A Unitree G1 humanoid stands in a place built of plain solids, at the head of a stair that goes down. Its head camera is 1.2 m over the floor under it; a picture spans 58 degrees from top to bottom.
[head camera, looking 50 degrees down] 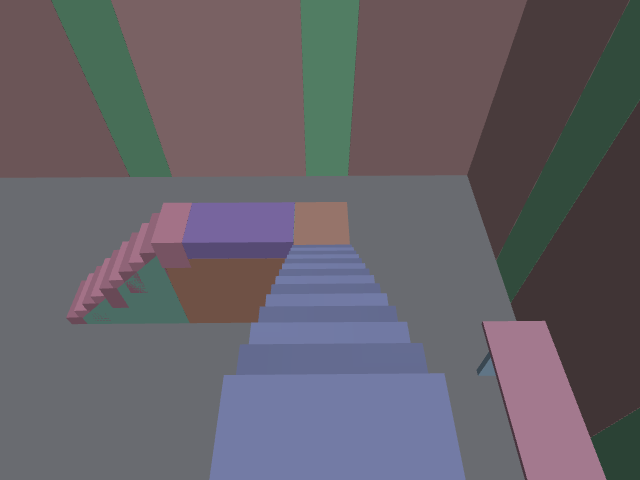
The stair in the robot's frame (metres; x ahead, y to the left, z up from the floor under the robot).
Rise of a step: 0.18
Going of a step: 0.19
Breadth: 0.63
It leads straight ahead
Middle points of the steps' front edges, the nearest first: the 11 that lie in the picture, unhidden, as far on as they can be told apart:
0.50 -0.04 0.00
0.69 -0.04 -0.18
0.87 -0.04 -0.36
1.06 -0.04 -0.54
1.24 -0.03 -0.72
1.43 -0.03 -0.90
1.62 -0.03 -1.08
1.80 -0.03 -1.26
1.99 -0.03 -1.44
2.17 -0.03 -1.63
2.36 -0.02 -1.81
